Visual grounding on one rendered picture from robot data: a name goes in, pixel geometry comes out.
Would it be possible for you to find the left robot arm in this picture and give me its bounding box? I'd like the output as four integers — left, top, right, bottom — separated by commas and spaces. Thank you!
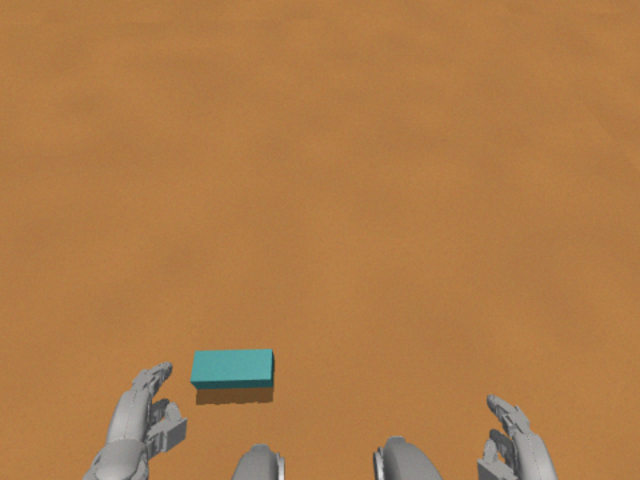
82, 439, 149, 480

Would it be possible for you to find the right robot hand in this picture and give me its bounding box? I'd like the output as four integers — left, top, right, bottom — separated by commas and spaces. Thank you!
477, 394, 558, 480

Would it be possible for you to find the left robot hand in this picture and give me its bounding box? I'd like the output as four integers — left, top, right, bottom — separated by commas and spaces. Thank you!
105, 362, 187, 461

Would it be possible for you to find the carton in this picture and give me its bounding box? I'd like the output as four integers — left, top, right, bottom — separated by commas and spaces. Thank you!
190, 349, 274, 389

